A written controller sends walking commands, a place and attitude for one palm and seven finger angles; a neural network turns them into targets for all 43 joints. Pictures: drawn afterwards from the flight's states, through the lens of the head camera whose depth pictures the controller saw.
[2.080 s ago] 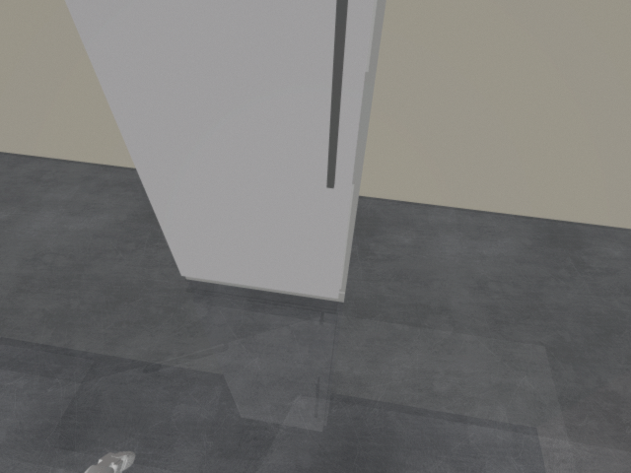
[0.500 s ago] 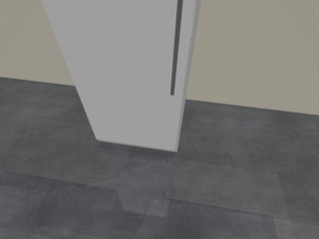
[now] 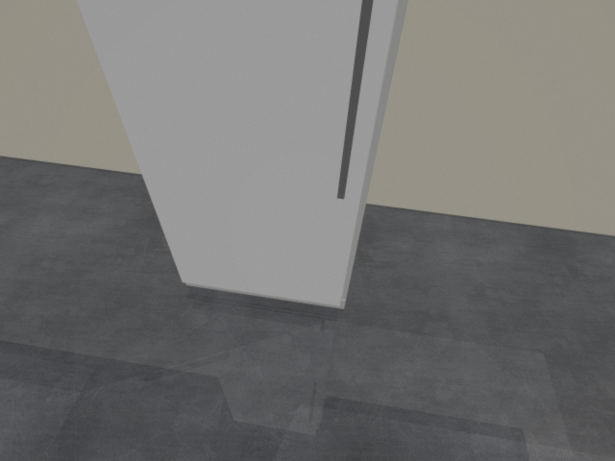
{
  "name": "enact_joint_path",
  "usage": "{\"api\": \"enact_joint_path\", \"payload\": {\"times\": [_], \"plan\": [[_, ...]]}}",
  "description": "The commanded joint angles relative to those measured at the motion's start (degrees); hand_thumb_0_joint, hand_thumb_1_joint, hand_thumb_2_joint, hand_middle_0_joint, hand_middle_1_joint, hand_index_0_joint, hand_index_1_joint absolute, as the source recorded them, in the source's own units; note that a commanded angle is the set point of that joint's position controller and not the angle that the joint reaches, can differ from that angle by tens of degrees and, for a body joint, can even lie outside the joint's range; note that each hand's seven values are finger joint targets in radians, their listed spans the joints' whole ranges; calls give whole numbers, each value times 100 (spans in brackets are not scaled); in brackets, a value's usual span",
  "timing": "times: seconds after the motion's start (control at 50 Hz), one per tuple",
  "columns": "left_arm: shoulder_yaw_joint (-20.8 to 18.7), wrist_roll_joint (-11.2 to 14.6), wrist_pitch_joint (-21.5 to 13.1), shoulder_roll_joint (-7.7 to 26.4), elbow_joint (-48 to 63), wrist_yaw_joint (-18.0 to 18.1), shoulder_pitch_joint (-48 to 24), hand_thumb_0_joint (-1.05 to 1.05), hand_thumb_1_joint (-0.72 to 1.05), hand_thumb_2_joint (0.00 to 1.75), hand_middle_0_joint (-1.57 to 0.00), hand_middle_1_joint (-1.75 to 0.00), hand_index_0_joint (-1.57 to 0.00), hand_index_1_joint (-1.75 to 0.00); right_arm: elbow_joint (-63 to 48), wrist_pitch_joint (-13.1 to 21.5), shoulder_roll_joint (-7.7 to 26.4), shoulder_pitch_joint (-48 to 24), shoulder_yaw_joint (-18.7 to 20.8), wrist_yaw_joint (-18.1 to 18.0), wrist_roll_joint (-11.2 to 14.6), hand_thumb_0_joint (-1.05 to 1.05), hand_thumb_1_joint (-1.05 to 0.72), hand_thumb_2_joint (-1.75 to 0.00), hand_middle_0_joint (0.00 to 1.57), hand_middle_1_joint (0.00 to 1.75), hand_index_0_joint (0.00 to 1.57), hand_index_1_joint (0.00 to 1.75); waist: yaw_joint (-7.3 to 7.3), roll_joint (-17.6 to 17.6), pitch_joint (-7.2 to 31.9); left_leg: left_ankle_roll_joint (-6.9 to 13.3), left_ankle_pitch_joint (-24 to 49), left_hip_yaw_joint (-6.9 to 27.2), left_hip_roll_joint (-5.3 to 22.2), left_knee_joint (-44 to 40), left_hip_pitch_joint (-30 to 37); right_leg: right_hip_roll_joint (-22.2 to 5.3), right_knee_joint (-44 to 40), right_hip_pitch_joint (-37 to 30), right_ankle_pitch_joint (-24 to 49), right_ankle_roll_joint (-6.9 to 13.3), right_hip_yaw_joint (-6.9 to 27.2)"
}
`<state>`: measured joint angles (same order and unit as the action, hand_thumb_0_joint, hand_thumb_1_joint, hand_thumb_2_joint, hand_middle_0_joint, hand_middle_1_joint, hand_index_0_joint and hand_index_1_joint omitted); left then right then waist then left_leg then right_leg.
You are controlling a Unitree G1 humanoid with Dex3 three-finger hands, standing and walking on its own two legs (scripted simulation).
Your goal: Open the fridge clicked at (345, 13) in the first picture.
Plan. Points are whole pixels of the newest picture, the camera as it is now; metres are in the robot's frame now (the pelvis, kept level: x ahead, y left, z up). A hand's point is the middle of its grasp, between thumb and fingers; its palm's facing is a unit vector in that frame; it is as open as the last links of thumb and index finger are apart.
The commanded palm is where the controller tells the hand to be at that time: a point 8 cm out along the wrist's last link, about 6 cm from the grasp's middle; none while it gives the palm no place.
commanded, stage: take the last steps up to it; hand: right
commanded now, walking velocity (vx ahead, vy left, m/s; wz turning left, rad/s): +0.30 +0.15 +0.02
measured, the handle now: (354, 95) +0.72 -0.04 +0.13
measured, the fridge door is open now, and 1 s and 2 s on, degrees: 0 0 0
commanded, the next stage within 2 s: come to a stop and stand still in 0.58 s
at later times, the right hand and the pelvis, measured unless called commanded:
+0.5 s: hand out of the picture +0.11 -0.15 -0.18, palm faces +0.04 +0.99 -0.10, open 7.3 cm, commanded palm none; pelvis +0.15 +0.00 +0.00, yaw +3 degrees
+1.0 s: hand (373, 343) +0.36 -0.10 -0.16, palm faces +0.01 +0.98 -0.21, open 7.3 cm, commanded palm none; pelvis +0.25 +0.07 +0.00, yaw +0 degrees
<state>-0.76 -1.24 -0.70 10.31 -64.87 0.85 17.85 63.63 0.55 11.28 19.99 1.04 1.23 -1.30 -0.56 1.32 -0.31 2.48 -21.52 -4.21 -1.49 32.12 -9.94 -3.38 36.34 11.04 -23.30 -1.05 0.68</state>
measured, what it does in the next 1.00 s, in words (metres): walks ahead: right foot, then left foot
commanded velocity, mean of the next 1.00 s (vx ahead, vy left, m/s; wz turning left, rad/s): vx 0.06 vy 0.03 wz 0.00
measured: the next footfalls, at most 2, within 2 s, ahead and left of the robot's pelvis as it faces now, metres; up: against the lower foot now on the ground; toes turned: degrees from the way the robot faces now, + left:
right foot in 0.36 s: +0.24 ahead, -0.08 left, +0.00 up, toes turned -8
left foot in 0.80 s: +0.35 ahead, +0.21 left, +0.00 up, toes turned +9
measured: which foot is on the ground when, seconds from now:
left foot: down 0.00-0.34, up 0.36-0.78, down 0.80-1.00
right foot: up 0.00-0.34, down 0.36-0.80, up 0.82-1.00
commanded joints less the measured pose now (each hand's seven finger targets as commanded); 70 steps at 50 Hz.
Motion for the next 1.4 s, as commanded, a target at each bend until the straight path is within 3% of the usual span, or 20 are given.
{"api": "enact_joint_path", "payload": {"times": [0.0, 0.22, 0.28, 0.3, 0.32, 0.34, 0.4, 0.46, 0.7, 0.74, 0.78, 0.8, 0.84, 0.92, 1.1, 1.12, 1.14, 1.16, 1.24, 1.38], "plan": [[-223, 22, -182, 588, 792, 33, -1197, 0, 90, 90, -20, -30, -20, -30, 292, 221, 815, 1815, 250, -252, -8, 0, -90, -90, 20, 30, 20, 30, 675, -936, -789, 1142, 2440, 2678, 2202, -1769, 1466, -95, 2921, 3210, -827, 251, -194], [-236, 25, -133, -26, 763, -130, -1275, 0, 90, 90, -20, -30, -20, -30, 369, 313, 173, 1367, 90, -355, -64, 0, -90, -90, 20, 30, 20, 30, 106, -759, -728, 756, 3674, 817, 1153, -1756, 464, -47, 885, 1715, 739, 300, -991], [-309, 9, -214, 135, 368, 37, -19, 0, 90, 90, -20, -30, -20, -30, 338, 290, 256, 1139, 139, -310, -15, 0, -90, -90, 20, 30, 20, 30, -478, -610, -131, 563, 4980, 441, 863, -201, 284, 277, -162, -73, 1365, 469, -1179], [-385, -18, -236, 419, 146, 104, 784, 0, 90, 90, -20, -30, -20, -30, 305, 277, 194, 1138, 146, -278, 1, 0, -90, -90, 20, 30, 20, 30, -763, -473, 332, 412, 4157, 404, 699, 949, -345, -119, -468, -1260, 1675, 608, -675], [-532, -113, -264, 1053, 48, 179, 1354, 0, 90, 90, -20, -30, -20, -30, 190, 245, -140, 1466, 156, -229, 54, 0, -90, -90, 20, 30, 20, 30, -780, 792, 918, 109, 1480, 72, 115, 2824, -1699, -1837, -1002, -2416, 1908, 1265, 1626], [-532, -7, -223, 1309, 49, 200, 1443, 0, 90, 90, -20, -30, -20, -30, -19, 246, -64, 1317, 149, -200, 10, 0, -90, -90, 20, 30, 20, 30, -646, 906, 941, 88, -908, 381, -106, 4084, -2120, -2817, -2045, -2008, 1490, 1738, 3039], [-327, 21, -264, 517, 403, 202, -84, 0, 90, 90, -20, -30, -20, -30, -116, 58, -55, 707, 226, -98, -112, 0, -90, -90, 20, 30, 20, 30, -20, 384, -769, -62, 106, 663, 689, 4327, -2341, -2177, -2815, 524, -487, 1221, 2009], [-323, -34, -343, 294, 545, 158, -268, 0, 90, 90, -20, -30, -20, -30, -105, -103, -344, 1046, 249, -53, -139, 0, -90, -90, 20, 30, 20, 30, 264, 317, -449, -220, 610, 450, 775, 3587, -1814, -1511, -2574, 1012, 501, 946, 414], [-431, -81, -162, 719, 489, 79, 210, 0, 90, 90, -20, -30, -20, -30, -767, -35, -13, -736, 226, -37, -47, 0, -90, -90, 20, 30, 20, 30, -86, 751, -469, -428, 866, -159, 607, 285, -1185, -1270, -1814, 152, 2305, 841, -196], [-344, -40, -130, 602, 424, 77, 227, 0, 90, 90, -20, -30, -20, -30, -510, 71, 167, -130, 231, -128, -17, 0, -90, -90, 20, 30, 20, 30, 229, 292, 39, -433, 1903, -127, 559, -880, 99, -817, -914, 178, 2400, 403, -488], [-212, 75, -112, 81, 390, 20, 662, 0, 90, 90, -20, -30, -20, -30, -404, 196, 1000, 2, 295, -258, -2, 0, -90, -90, 20, 30, 20, 30, 88, -1188, 790, 59, 5064, 1219, 2240, -874, 1359, -135, 5, 976, -524, -60, -762], [-280, 86, -15, 195, 454, 60, 666, 0, 90, 90, -20, -30, -20, -30, -556, 132, 1115, -88, 298, -270, 10, 0, -90, -90, 20, 30, 20, 30, 91, -806, 614, 302, 6159, 1045, 2417, -723, 956, -54, 443, 853, -918, -41, -549], [-321, 93, 136, 309, 460, 142, 585, 0, 90, 90, -20, -30, -20, -30, -544, 105, 1037, -264, 361, -353, 2, 0, -90, -90, 20, 30, 20, 30, 213, -2124, 707, 713, 7201, 1299, 2493, -574, 981, 8, 1546, 1173, -1261, -97, -359], [-385, 52, 317, 339, 620, 71, 2, 0, 90, 90, -20, -30, -20, -30, -748, -51, 1051, -585, 456, -472, -31, 0, -90, -90, 20, 30, 20, 30, 263, -810, 510, 843, 5724, 977, 2507, -704, 487, 121, 2826, 1601, -686, -164, -21], [-358, 43, 210, 182, 800, -29, 476, 0, 90, 90, -20, -30, -20, -30, -1162, -206, 913, -1170, 476, -392, -90, 0, -90, -90, 20, 30, 20, 30, -163, -1267, 554, 296, 1424, 644, 1770, -747, -941, 244, -227, -90, 567, -73, -549], [-345, 45, 150, 333, 757, -24, 578, 0, 90, 90, -20, -30, -20, -30, -1155, -261, 725, -1084, 406, -363, -31, 0, -90, -90, 20, 30, 20, 30, -226, -685, 407, 45, 514, 470, 1443, -328, -1504, 129, -1004, -586, 871, -52, -411], [-407, -4, 68, 766, 850, -18, 486, 0, 90, 90, -20, -30, -20, -30, -1229, -319, 300, -956, 318, -330, 35, 0, -90, -90, 20, 30, 20, 30, -217, 1131, 67, -334, -606, 52, 725, 644, -2061, -906, -2028, -143, 343, 200, 1087], [-410, -52, 75, 1091, 1101, 9, 75, 0, 90, 90, -20, -30, -20, -30, -1298, -332, 167, -1013, 276, -326, 38, 0, -90, -90, 20, 30, 20, 30, -177, 1721, -349, -470, -951, 216, 338, 1396, -1842, -1660, -2776, 1048, -248, 629, 2063], [-247, -42, -72, 737, 1057, 179, -644, 0, 90, 90, -20, -30, -20, -30, -674, -285, 395, -449, 330, -187, -39, 0, -90, -90, 20, 30, 20, 30, 158, 450, -357, -496, 268, 842, 379, 2419, -1906, -1146, -2665, 362, 341, 560, 1217], [-276, 21, -87, 730, 578, 358, 235, 0, 90, 90, -20, -30, -20, -30, -447, -343, 397, -271, 324, -190, -12, 0, -90, -90, 20, 30, 20, 30, -117, 370, -43, -660, 174, 808, 322, 2300, -2002, -1395, -2097, -1205, 3820, 679, 716]]}}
